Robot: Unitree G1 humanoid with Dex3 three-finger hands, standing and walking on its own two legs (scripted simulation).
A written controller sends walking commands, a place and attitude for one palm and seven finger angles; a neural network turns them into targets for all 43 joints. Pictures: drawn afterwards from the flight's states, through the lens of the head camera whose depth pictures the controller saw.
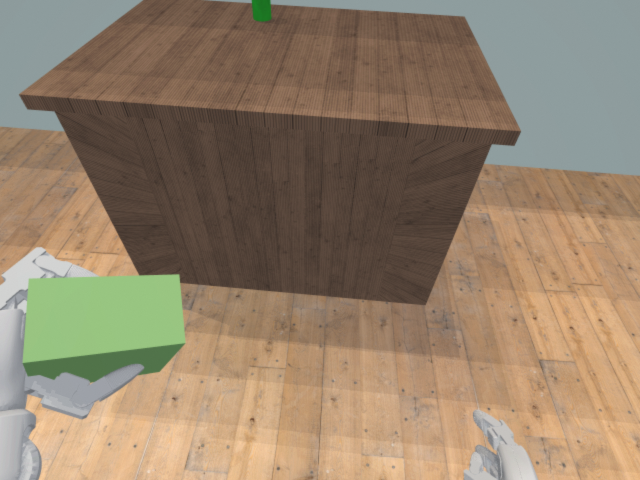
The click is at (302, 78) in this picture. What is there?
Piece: table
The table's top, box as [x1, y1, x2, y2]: [19, 0, 520, 145]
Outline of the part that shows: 19,94 26,107 29,109 509,145 514,145 520,132 502,93 463,16 271,4 271,19 268,21 256,21 252,18 251,3 208,0 143,0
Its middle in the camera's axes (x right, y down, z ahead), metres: -0.09 -0.52 +1.09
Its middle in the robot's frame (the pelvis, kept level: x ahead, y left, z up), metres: +1.17 +0.16 +0.03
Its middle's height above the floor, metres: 0.80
